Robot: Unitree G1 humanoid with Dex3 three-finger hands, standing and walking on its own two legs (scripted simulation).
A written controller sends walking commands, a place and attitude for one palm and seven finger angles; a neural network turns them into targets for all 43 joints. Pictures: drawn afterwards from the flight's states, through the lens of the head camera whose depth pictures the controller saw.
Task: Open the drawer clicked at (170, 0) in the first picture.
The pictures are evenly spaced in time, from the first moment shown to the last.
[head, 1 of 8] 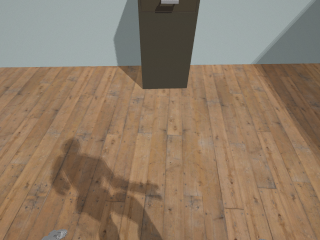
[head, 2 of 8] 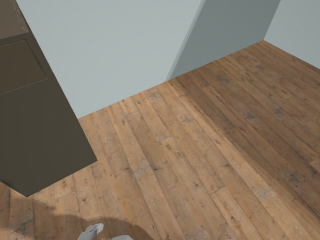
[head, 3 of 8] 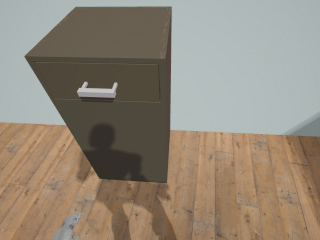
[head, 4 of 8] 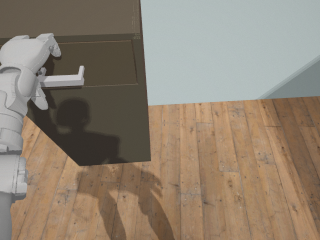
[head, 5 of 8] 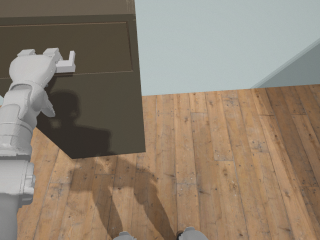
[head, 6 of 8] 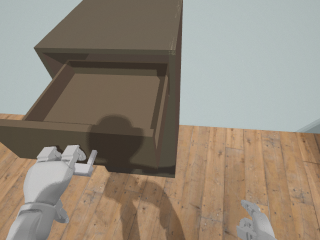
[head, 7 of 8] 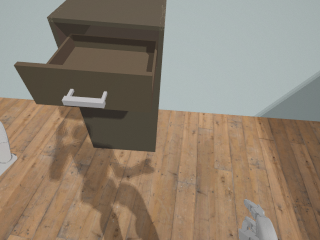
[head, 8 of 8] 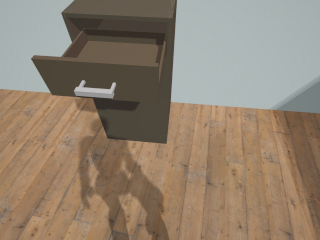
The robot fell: no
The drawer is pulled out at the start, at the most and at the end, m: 0.00 0.30 0.30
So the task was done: yes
